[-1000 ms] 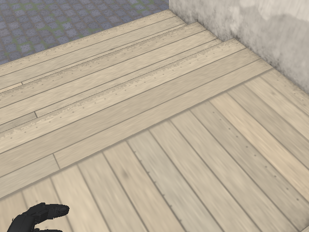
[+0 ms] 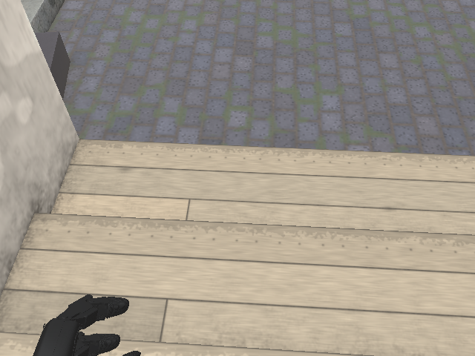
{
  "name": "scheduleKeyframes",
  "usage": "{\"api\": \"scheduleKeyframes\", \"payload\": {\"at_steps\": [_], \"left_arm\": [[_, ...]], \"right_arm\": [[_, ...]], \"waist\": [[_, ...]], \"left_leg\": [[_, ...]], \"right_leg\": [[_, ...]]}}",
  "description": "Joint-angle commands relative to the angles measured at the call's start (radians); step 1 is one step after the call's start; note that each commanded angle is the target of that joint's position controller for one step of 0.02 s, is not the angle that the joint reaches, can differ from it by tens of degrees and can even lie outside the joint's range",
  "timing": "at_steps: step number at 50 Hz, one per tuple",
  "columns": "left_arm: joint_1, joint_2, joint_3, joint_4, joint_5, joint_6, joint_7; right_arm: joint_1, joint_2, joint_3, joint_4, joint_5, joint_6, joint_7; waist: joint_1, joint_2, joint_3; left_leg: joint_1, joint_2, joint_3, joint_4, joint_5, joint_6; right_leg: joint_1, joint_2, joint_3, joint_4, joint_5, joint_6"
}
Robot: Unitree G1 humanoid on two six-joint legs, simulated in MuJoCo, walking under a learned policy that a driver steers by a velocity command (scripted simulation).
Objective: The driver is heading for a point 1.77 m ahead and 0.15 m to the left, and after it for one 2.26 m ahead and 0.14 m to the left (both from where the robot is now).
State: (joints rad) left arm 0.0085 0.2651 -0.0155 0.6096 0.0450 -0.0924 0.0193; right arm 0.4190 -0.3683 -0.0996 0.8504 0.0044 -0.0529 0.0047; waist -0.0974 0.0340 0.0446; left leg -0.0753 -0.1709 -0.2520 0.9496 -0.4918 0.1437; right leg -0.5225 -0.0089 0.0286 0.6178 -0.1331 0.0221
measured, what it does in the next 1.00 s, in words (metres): goes down, turning left: left foot, then right foot 0.11 m lower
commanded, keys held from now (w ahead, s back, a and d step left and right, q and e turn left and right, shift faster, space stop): w+q+shift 0.40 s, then w+shift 0.10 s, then w+e+shift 0.50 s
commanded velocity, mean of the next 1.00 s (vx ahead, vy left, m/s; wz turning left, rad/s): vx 0.91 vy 0.04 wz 0.32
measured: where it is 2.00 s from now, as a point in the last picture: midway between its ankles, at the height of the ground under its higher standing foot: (156, 114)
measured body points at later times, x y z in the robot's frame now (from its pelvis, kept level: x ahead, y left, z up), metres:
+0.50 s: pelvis +0.43 +0.04 +0.00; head +0.47 +0.05 +0.44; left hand +0.41 +0.32 -0.12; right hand +0.65 -0.17 -0.12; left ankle +0.45 +0.08 -0.71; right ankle +0.38 -0.15 -0.61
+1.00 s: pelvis +0.84 +0.17 -0.08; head +0.87 +0.17 +0.37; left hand +0.68 +0.38 -0.20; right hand +1.14 +0.06 -0.15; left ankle +0.92 +0.38 -0.77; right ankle +0.78 +0.07 -0.82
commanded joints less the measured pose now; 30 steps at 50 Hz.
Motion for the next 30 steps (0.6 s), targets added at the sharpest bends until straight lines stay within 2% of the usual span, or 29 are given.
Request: {"api": "scheduleKeyframes", "payload": {"at_steps": [1,2,3,5,6,7,9,11,12,13,14,15,16,17,18,19,20,21,22,23,24,25,26,27,28,29,30], "left_arm": [[0.279,0.185,0.094,0.014,0.011,0.013,0.013],[0.267,0.128,0.080,0.031,0.004,0.015,0.007],[0.285,0.112,0.076,0.057,0.008,0.012,0.006],[0.367,0.076,0.066,0.134,-0.010,-0.007,0.001],[0.391,0.061,0.063,0.160,-0.021,-0.017,-0.007],[0.398,0.050,0.061,0.177,-0.031,-0.022,-0.014],[0.363,0.071,0.061,0.176,-0.028,-0.036,-0.022],[0.348,0.084,0.060,0.187,-0.024,-0.045,-0.022],[0.340,0.104,0.061,0.188,-0.027,-0.046,-0.017],[0.370,0.137,0.068,0.201,-0.029,-0.049,-0.013],[0.400,0.161,0.076,0.213,-0.027,-0.046,-0.008],[0.400,0.186,0.081,0.211,-0.025,-0.046,-0.001],[0.373,0.193,0.080,0.185,-0.027,-0.038,0.007],[0.349,0.195,0.077,0.186,-0.039,-0.037,0.025],[0.287,0.235,0.088,0.167,-0.039,-0.019,0.030],[0.225,0.251,0.098,0.139,-0.036,-0.007,0.016],[0.140,0.288,0.128,0.124,-0.040,0.017,0.008],[0.279,0.172,0.087,0.020,-0.016,-0.002,-0.011],[0.289,0.182,0.069,0.008,-0.009,-0.018,-0.010],[0.285,0.197,0.072,0.044,-0.006,-0.020,-0.017],[0.277,0.185,0.071,0.061,0.006,-0.004,-0.027],[0.268,0.169,0.068,0.066,0.016,0.013,-0.035],[0.278,0.144,0.062,0.068,0.028,0.030,-0.043],[0.199,0.136,0.065,0.041,0.014,0.040,-0.045],[0.195,0.098,0.052,0.017,0.001,0.043,-0.058],[0.264,0.065,0.045,0.063,-0.020,0.039,-0.073],[0.334,0.107,0.062,0.114,-0.049,0.032,-0.057]], "right_arm": [[-0.098,-0.056,0.026,-0.159,-0.015,-0.009,-0.005],[-0.148,-0.067,0.022,-0.163,-0.030,0.002,0.009],[-0.184,-0.053,0.023,-0.172,-0.035,0.013,0.023],[-0.221,0.010,0.041,-0.215,-0.041,0.042,0.048],[-0.240,0.032,0.048,-0.239,-0.040,0.054,0.053],[-0.269,0.043,0.054,-0.257,-0.035,0.061,0.056],[-0.330,0.041,0.065,-0.308,-0.036,0.066,0.063],[-0.400,0.027,0.071,-0.332,-0.031,0.064,0.073],[-0.431,0.017,0.073,-0.337,-0.024,0.061,0.087],[-0.459,0.031,0.079,-0.345,-0.029,0.056,0.100],[-0.479,0.020,0.076,-0.342,-0.032,0.056,0.104],[-0.400,0.002,0.063,-0.306,-0.038,0.054,0.105],[-0.303,-0.040,0.044,-0.262,-0.027,0.049,0.093],[-0.216,-0.033,0.042,-0.235,-0.041,0.044,0.083],[-0.054,-0.070,0.023,-0.181,-0.044,0.044,0.065],[0.107,-0.110,-0.002,-0.122,-0.042,0.036,0.041],[0.196,-0.171,-0.038,-0.089,-0.021,0.046,0.013],[0.022,-0.239,-0.037,-0.122,-0.032,0.055,0.005],[-0.024,-0.209,-0.031,-0.189,-0.033,0.053,-0.006],[-0.048,-0.145,-0.017,-0.170,-0.041,0.038,-0.018],[-0.096,-0.132,-0.012,-0.152,-0.041,0.023,-0.031],[-0.135,-0.120,-0.005,-0.135,-0.046,0.006,-0.047],[-0.184,-0.099,0.007,-0.136,-0.063,-0.018,-0.048],[-0.208,-0.089,0.008,-0.114,-0.051,-0.052,-0.045],[-0.231,-0.090,0.004,-0.079,-0.023,-0.080,-0.043],[-0.250,-0.058,0.009,-0.057,-0.006,-0.100,-0.037],[-0.237,-0.017,0.018,-0.041,-0.005,-0.088,-0.009]], "waist": [[0.170,-0.238,-0.261],[0.167,-0.111,-0.159],[0.156,-0.063,-0.107],[0.132,-0.111,-0.033],[0.118,-0.127,-0.026],[0.107,-0.110,-0.009],[0.079,-0.126,0.018],[0.073,-0.105,0.058],[0.072,-0.063,0.087],[0.075,-0.078,0.104],[0.087,-0.071,0.113],[0.043,-0.091,0.070],[-0.004,-0.099,-0.006],[-0.071,-0.133,-0.063],[-0.161,-0.145,-0.135],[-0.222,-0.108,-0.182],[-0.291,0.036,-0.162],[-0.047,0.339,-0.177],[-0.036,0.159,-0.233],[0.012,-0.031,-0.088],[0.069,-0.116,-0.042],[0.106,-0.144,-0.004],[0.132,-0.131,0.004],[0.135,-0.115,0.042],[0.179,-0.059,0.044],[0.201,-0.052,0.012],[0.170,-0.037,-0.027]], "left_leg": [[-0.723,0.131,0.120,0.508,0.147,-0.008],[-0.704,0.167,0.146,0.464,0.206,-0.016],[-0.686,0.194,0.155,0.435,0.216,-0.024],[-0.703,0.241,0.160,0.420,0.218,-0.029],[-0.730,0.252,0.165,0.416,0.225,-0.028],[-0.740,0.260,0.177,0.392,0.243,-0.029],[-0.715,0.260,0.215,0.295,0.347,-0.039],[-0.667,0.251,0.264,0.132,0.482,-0.033],[-0.611,0.244,0.288,-0.014,0.543,-0.024],[-0.544,0.236,0.340,-0.096,0.556,-0.010],[-0.499,0.206,0.391,-0.132,0.536,0.001],[-0.415,0.184,0.395,-0.101,0.599,0.035],[-0.283,0.119,0.448,-0.070,0.599,0.049],[-0.195,0.137,0.391,-0.124,0.706,0.081],[-0.010,0.111,0.379,-0.112,0.621,0.096],[0.197,0.093,0.376,-0.161,0.631,0.110],[0.419,0.134,0.220,-0.294,0.405,0.183],[0.572,0.296,-0.155,-0.429,0.464,0.308],[0.481,0.391,-0.379,-0.586,0.311,0.345],[0.264,0.390,-0.372,-0.657,0.287,0.300],[0.121,0.372,-0.337,-0.645,0.242,0.265],[-0.020,0.352,-0.283,-0.643,0.214,0.232],[-0.143,0.327,-0.206,-0.646,0.174,0.204],[-0.259,0.269,-0.116,-0.658,0.141,0.160],[-0.412,0.195,-0.004,-0.660,0.058,0.109],[-0.527,0.133,0.127,-0.628,0.032,0.074],[-0.515,0.097,0.245,-0.588,0.095,0.066]], "right_leg": [[0.781,-0.404,0.749,-0.364,-0.716,-0.174],[0.654,-0.356,0.550,-0.347,-0.538,-0.162],[0.574,-0.315,0.416,-0.356,-0.377,-0.141],[0.495,-0.269,0.232,-0.368,-0.150,-0.109],[0.499,-0.265,0.170,-0.372,-0.033,-0.097],[0.477,-0.247,0.081,-0.388,0.070,-0.077],[0.407,-0.237,-0.044,-0.425,0.234,-0.073],[0.364,-0.192,-0.160,-0.472,0.253,-0.061],[0.335,-0.160,-0.223,-0.505,0.288,-0.045],[0.334,-0.181,-0.256,-0.510,0.372,-0.043],[0.367,-0.178,-0.287,-0.498,0.477,-0.037],[0.414,-0.194,-0.312,-0.424,0.725,-0.024],[0.428,-0.179,-0.339,-0.294,0.965,-0.014],[0.463,-0.203,-0.330,-0.174,0.995,0.015],[0.414,-0.228,-0.309,0.038,1.074,0.008],[0.296,-0.219,-0.279,0.327,0.995,0.000],[0.041,-0.088,-0.241,0.835,0.494,-0.004],[-0.388,0.030,-0.171,1.061,-0.323,0.047],[-0.396,-0.012,-0.032,0.950,-0.342,0.039],[-0.326,-0.074,0.001,0.800,-0.303,0.025],[-0.239,-0.116,0.014,0.677,-0.304,0.030],[-0.156,-0.142,0.036,0.563,-0.374,0.037],[-0.057,-0.148,0.028,0.486,-0.386,0.044],[-0.006,-0.151,0.038,0.337,-0.172,0.044],[0.162,-0.131,-0.002,0.153,0.095,0.031],[0.390,-0.093,-0.046,0.082,0.380,0.013],[0.487,-0.037,-0.093,0.025,0.499,0.013]]}}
